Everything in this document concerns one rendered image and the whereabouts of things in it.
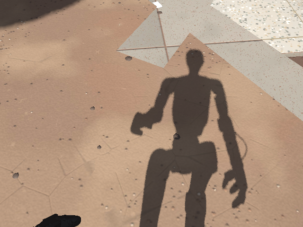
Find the left robot hand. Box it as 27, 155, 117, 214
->
33, 214, 81, 227

